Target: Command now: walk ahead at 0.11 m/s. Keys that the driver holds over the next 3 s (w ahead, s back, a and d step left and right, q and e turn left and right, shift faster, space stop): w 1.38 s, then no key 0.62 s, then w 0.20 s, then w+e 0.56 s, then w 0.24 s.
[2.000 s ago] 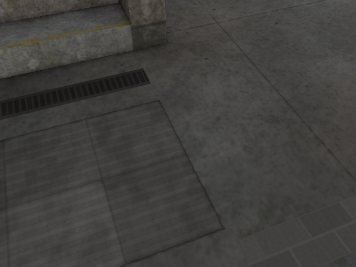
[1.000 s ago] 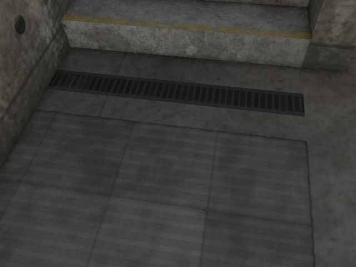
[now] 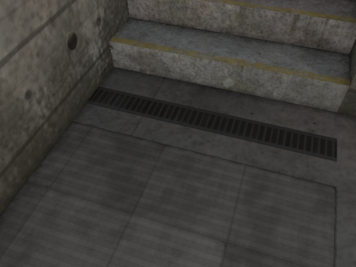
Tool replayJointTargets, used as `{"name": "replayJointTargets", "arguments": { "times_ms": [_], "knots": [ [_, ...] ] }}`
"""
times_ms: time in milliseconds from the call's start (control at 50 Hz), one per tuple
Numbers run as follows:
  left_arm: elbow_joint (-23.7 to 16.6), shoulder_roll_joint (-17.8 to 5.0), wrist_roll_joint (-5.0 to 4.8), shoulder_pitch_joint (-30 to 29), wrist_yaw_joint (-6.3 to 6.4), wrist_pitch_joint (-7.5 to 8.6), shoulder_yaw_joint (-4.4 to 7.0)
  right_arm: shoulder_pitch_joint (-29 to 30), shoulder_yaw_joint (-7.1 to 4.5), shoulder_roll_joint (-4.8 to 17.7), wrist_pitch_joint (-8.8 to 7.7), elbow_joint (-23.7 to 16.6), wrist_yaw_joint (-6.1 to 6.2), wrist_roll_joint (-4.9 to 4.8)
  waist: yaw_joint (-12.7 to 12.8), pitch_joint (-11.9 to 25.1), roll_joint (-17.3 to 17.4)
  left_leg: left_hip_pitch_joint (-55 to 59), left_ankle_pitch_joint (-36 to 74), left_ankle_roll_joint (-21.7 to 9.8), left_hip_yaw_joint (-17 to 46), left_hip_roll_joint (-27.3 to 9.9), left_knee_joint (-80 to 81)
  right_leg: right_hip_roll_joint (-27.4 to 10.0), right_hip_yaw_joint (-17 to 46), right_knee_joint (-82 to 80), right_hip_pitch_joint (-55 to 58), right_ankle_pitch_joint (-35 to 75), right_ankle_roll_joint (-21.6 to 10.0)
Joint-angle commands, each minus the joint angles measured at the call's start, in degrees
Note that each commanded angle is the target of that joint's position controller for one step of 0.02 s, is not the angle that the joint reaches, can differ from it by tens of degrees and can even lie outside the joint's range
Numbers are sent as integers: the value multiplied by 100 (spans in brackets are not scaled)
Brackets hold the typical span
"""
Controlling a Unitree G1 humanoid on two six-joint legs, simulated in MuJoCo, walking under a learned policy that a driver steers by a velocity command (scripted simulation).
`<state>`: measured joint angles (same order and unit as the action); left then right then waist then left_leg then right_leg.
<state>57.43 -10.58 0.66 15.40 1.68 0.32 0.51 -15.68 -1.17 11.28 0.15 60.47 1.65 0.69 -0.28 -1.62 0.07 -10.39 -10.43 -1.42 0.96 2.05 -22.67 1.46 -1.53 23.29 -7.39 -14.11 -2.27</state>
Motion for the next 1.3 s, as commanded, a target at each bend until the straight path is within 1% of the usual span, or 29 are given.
{"name": "replayJointTargets", "arguments": {
  "times_ms": [20,60,100,160,220,240,260,280,300,340,400,520,600,660,700,720,740,760,780,800,840,860,940,1060,1160,1220,1260,1280,1300],
  "knots": [
    [-19,-822,12,401,-1,-27,212,-180,-116,542,-6,-60,-9,49,98,-270,-356,-381,-1717,-276,240,-105,-204,-674,1020,-800,-544,-2335,-430],
    [87,-972,6,743,-15,-67,293,78,-77,318,-14,-207,-88,129,252,-737,-796,-1215,-1830,-276,-199,102,-1088,-1335,1960,-1418,-536,-3585,-848],
    [149,-910,24,778,-23,-26,327,252,-65,269,-110,-342,-158,162,233,-937,-794,-1575,-1244,-274,-303,-197,-1895,-1903,2520,-1834,-593,-3257,-1145],
    [142,-944,62,606,-71,116,373,200,-103,306,-280,-397,-247,98,88,-744,-615,-1483,-1413,-323,-314,-295,-1686,-1719,1992,-1641,-369,-2302,-1080],
    [111,-877,-12,300,-98,157,394,-631,-126,137,-378,-82,-222,25,-331,-649,-460,519,-657,-361,-719,97,-299,-1121,1145,-914,-1457,-2061,-818],
    [62,-751,19,243,-98,189,363,-1163,-178,257,-411,95,-180,42,-508,-522,-148,1400,-835,-388,-385,-30,-13,-877,860,-267,-2060,-1992,-700],
    [-96,-369,50,48,-138,245,252,-1883,-272,652,-467,214,-111,121,-785,-286,1022,2025,-2145,-562,1456,-1310,984,-310,92,1544,-2699,-1574,-462],
    [-318,-272,60,-66,-184,279,234,-2366,-390,1167,-437,329,-117,72,-815,-330,1806,2054,-3521,-1142,3562,-2378,1816,208,-320,2881,-3697,-1829,-408],
    [-351,-673,197,-280,-228,281,322,-1871,-325,887,-395,240,-106,91,-520,-734,849,1457,-3532,-1265,3418,-2400,1732,-240,152,3672,-3798,-1463,-479],
    [-233,-458,110,-175,-346,348,282,-1060,-237,623,-483,-57,-148,57,-98,-740,303,1013,-2229,-1017,2346,-1875,1752,-537,292,3775,-3534,-433,-412],
    [-151,-432,159,-170,-406,296,302,-1176,-131,379,-609,24,-108,26,10,-465,306,1150,-108,-855,1224,-1428,1684,-587,38,3637,-3311,217,-171],
    [-688,-272,95,-1521,-389,197,214,-1627,-31,328,-634,233,-83,41,-164,-661,475,1034,1977,-921,402,-1182,1545,-444,-384,2455,-3435,803,54],
    [-931,-295,39,-2006,-370,200,172,-1695,-47,466,-651,310,-43,44,-201,-739,598,1096,2641,-925,216,-1295,1515,-271,-566,1361,-2737,1029,-167],
    [-818,-499,38,-1386,-279,258,270,-1452,-93,629,-662,314,-17,50,180,-379,575,1446,4610,-787,13,-1405,627,31,-630,1052,-1749,698,-514],
    [-262,-743,50,303,-184,351,433,-1296,-141,750,-611,295,-17,51,872,502,407,1177,4853,-618,-213,-1181,-1402,216,-605,566,93,724,-740],
    [-74,-1148,191,1206,-128,390,558,-1392,-93,565,-600,183,-52,23,1106,1120,-33,61,2952,-562,-354,-908,-3065,-879,615,443,1469,-290,-967],
    [-83,-1620,273,1366,-160,378,657,-2121,6,-158,-582,119,-152,-158,654,1794,-1349,-1962,-1709,-334,-384,239,-5348,-2567,3778,-335,2806,-1087,-1861],
    [-113,-1379,45,849,-215,322,624,-1593,-138,427,-574,84,-159,-34,603,1446,-582,-2534,-1568,-469,328,52,-5767,-2320,4300,-1040,2254,-1842,-1751],
    [-233,-1036,-7,164,-219,342,522,-941,-186,540,-588,-158,-178,-7,372,509,-372,-2744,-924,-508,246,-295,-5587,-2182,3255,-1129,1337,-1700,-1532],
    [-258,-693,7,-113,-243,406,433,-641,-182,480,-619,-229,-189,17,247,162,-14,-2502,-526,-515,224,-490,-5248,-1956,2609,-1290,599,-860,-1375],
    [-81,-316,19,-57,-205,499,302,-734,-170,244,-494,-200,-228,150,-96,-26,-108,-1883,-379,-428,213,-705,-4738,-1516,1646,-1413,-220,247,-1078],
    [3,-279,28,110,-187,544,275,-787,-163,141,-425,-185,-254,168,-154,-30,-141,-1749,-382,-378,170,-718,-4585,-1434,1408,-1440,-339,620,-1045],
    [174,-548,13,649,-159,618,281,-53,-164,166,-267,-484,-310,183,-149,-301,-198,-2390,86,-176,-96,-851,-3892,-1261,862,-1661,-305,1242,-1027],
    [291,-503,-10,1329,-146,609,195,1414,-84,140,-281,-974,-353,60,231,-472,-294,-2622,1143,-24,-493,-686,-2016,-1025,376,-1632,248,2450,-753],
    [471,-546,66,1767,-69,571,183,2077,-67,204,-334,-1222,-336,41,417,-528,-374,-2690,925,-222,-642,-456,-1220,-1273,344,-1292,1291,3308,-832],
    [473,-677,104,1534,-25,556,217,1655,-135,333,-411,-1171,-281,45,94,-309,-461,-1862,229,-515,-754,-137,-872,-1382,204,-534,1543,5010,-777],
    [450,-765,71,1329,-38,529,238,86,-283,570,-498,-667,-183,88,-574,459,-379,1,367,-799,-780,93,-344,-1192,3,1188,1164,5395,-624],
    [283,-639,4,1235,-62,546,189,-943,-416,968,-539,-439,-116,238,-943,1104,-77,1552,-18,-1103,260,-876,-330,-984,-123,2720,-32,3715,-537],
    [172,-32,-246,1924,-145,536,85,-1373,-564,1514,-510,-394,-121,311,-661,1915,1257,3255,-290,-2068,3231,-2703,108,131,-425,5143,-2236,-714,-248]
  ]
}}
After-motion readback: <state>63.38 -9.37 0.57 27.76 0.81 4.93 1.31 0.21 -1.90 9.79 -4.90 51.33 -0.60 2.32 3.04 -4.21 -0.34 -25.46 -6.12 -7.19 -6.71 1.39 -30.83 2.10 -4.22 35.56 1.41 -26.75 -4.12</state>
